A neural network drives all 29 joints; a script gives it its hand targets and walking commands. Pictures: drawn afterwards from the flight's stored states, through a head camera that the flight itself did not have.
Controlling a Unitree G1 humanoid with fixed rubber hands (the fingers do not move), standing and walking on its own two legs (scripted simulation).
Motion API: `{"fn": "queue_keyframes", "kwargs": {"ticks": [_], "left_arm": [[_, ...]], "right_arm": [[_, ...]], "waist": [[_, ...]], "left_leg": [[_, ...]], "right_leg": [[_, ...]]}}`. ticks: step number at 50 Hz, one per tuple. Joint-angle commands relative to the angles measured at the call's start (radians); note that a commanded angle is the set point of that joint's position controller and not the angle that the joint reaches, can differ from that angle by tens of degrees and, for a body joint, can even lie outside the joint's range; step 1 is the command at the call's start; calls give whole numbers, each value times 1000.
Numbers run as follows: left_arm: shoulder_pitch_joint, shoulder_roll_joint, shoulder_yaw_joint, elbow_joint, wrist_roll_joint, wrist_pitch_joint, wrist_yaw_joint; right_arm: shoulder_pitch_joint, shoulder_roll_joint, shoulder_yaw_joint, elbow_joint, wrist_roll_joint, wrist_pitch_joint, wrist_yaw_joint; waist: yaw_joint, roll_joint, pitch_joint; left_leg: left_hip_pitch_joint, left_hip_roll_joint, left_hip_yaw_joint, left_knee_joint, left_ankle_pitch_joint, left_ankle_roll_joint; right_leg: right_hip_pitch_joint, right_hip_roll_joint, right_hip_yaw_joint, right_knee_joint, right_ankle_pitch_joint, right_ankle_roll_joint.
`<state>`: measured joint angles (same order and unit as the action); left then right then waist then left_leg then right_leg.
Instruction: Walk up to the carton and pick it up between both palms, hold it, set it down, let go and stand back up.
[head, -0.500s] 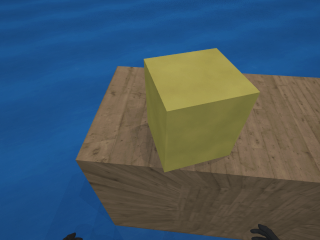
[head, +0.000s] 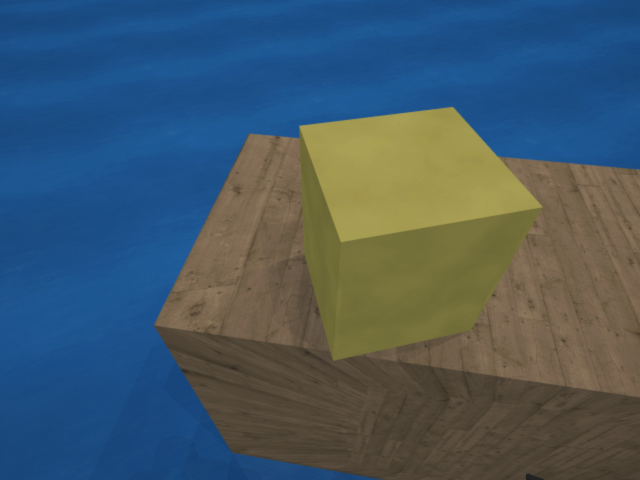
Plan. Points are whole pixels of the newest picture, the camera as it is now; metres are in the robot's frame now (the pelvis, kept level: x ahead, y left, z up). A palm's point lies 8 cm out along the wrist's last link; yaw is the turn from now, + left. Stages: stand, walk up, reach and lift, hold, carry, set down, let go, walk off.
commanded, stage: walk up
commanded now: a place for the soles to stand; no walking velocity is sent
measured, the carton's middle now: (391, 236) +0.42 -0.08 +0.08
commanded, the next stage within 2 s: reach and lift in 0.78 s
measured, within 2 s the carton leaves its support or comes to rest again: neither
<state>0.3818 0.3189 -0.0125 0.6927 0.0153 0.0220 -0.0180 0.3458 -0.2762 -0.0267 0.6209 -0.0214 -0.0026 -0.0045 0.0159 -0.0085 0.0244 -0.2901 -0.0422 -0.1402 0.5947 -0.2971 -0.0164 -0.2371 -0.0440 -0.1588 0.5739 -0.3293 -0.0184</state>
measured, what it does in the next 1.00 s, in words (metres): stands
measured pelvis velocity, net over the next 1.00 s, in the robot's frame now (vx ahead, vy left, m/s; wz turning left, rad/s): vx -0.02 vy -0.01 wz -0.07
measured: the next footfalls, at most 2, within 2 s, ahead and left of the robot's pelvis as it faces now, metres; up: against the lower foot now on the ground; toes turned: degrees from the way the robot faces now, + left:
none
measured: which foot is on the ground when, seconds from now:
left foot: down 0.00-1.00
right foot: down 0.00-1.00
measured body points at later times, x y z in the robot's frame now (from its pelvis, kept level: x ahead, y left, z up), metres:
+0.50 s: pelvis +0.00 -0.01 +0.00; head +0.01 +0.00 +0.45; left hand +0.10 +0.27 -0.11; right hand +0.13 -0.27 -0.10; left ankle +0.01 +0.13 -0.73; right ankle -0.01 -0.10 -0.73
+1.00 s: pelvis -0.02 -0.01 +0.00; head +0.00 +0.00 +0.45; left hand +0.16 +0.25 -0.09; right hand +0.14 -0.27 -0.09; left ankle +0.01 +0.13 -0.73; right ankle -0.01 -0.10 -0.73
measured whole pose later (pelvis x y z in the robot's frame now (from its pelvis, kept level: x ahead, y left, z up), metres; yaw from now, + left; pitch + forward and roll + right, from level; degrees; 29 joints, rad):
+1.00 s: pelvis -0.02 -0.01 +0.00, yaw -4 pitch -4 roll +0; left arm 0.15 0.30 0.08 0.47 0.01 0.31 0.03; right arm 0.04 -0.22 -0.06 0.91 -0.08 -0.25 0.06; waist 0.01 -0.05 0.12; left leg -0.22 0.03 -0.04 0.57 -0.26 -0.04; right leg -0.21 0.01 -0.09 0.58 -0.30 -0.05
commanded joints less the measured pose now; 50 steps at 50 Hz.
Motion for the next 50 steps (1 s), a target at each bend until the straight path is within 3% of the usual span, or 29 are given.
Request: {"fn": "queue_keyframes", "kwargs": {"ticks": [1,4,12,14,19,20,23,25,27,30,33,34,36,39,40,41,44,45,46,48,50], "left_arm": [[-10,141,46,-96,2,-15,4],[0,138,49,-102,2,-6,4],[-30,158,61,-113,0,1,5],[-47,155,58,-119,-2,4,4],[-50,129,51,-128,5,7,-2],[-49,129,53,-127,5,6,-1],[-28,135,61,-119,4,-5,0],[-20,161,69,-111,4,-9,2],[-43,161,66,-108,-3,-10,4],[-65,150,59,-114,-4,-2,4],[-53,136,57,-118,3,4,1],[-46,134,54,-121,3,3,0],[-21,122,56,-111,6,1,-1],[-2,142,65,-98,5,-13,2],[-538,207,108,-292,-43,121,38],[-409,144,84,-272,-37,198,53],[-269,114,119,-321,-2,260,44],[-217,106,132,-308,4,271,43],[-200,109,140,-321,-1,272,40],[-185,113,149,-308,-7,281,45],[-184,88,141,-295,-7,285,59]], "right_arm": [[15,-156,-48,-88,-1,-23,-15],[-1,-156,-45,-92,1,-14,-20],[-32,-127,-37,-107,8,-6,-21],[-37,-125,-39,-110,5,-9,-21],[-29,-179,-55,-103,4,-16,-21],[-41,-181,-54,-103,5,-15,-22],[-75,-157,-45,-106,2,-9,-21],[-65,-122,-35,-105,7,-9,-17],[-52,-110,-33,-100,7,-7,-18],[-36,-122,-38,-97,5,-13,-17],[-28,-171,-54,-95,5,-17,-16],[-30,-176,-53,-94,4,-18,-18],[-36,-183,-54,-89,3,-14,-21],[-61,-142,-39,-92,4,-10,-18],[-507,-24,-121,161,-127,-172,7],[-416,-48,-132,250,-122,-224,32],[-321,-113,-111,280,-88,-294,43],[-305,-131,-101,296,-67,-304,45],[-317,-139,-94,270,-55,-307,46],[-346,-142,-76,203,-45,-289,51],[-348,-134,-66,176,-33,-255,70]], "waist": [[-11,3,-90],[0,25,-63],[5,-3,-41],[2,-27,-17],[-5,71,-61],[2,87,-59],[18,47,-22],[16,-8,-33],[5,-30,-37],[-6,-41,-7],[-4,56,-29],[-3,61,-21],[5,96,-36],[15,45,-12],[-27,81,-27],[-42,22,20],[-27,-38,-124],[-17,-17,-129],[-17,-33,-125],[7,-40,-78],[18,-8,-49]], "left_leg": [[28,113,-114,-39,311,86],[-8,114,-131,-39,284,95],[-26,45,-16,51,220,49],[-11,61,-38,32,242,56],[-39,142,-223,-89,222,121],[-49,145,-233,-101,213,125],[-104,96,-142,-58,191,86],[-79,47,-41,22,183,48],[-37,31,13,44,132,36],[4,55,-28,-4,166,48],[-35,114,-157,-85,166,91],[-39,132,-198,-106,173,109],[-69,142,-229,-137,89,121],[-106,88,-121,-72,139,75],[-165,86,179,-10,2,-5],[-187,72,180,17,-16,8],[-6,64,167,12,142,8],[57,51,168,-28,194,8],[91,36,172,-63,204,10],[90,14,182,-125,171,16],[103,7,189,-175,194,4]], "right_leg": [[58,-95,105,-47,238,-42],[53,-91,113,-26,214,-39],[41,-152,131,-96,204,-92],[3,-139,111,-87,193,-81],[56,-64,105,28,146,-23],[62,-58,118,22,135,-22],[99,-81,137,-68,130,-38],[97,-141,158,-122,155,-76],[50,-178,162,-158,116,-105],[-13,-147,120,-126,98,-83],[33,-75,97,-30,81,-35],[34,-67,111,-6,104,-25],[62,-53,126,-19,49,-23],[99,-88,150,-92,100,-46],[-128,11,90,26,-73,-36],[-61,0,87,46,-30,-20],[4,14,77,-5,155,11],[56,30,71,-45,217,13],[76,39,72,-85,224,21],[122,44,87,-145,197,26],[146,52,93,-183,171,21]]}}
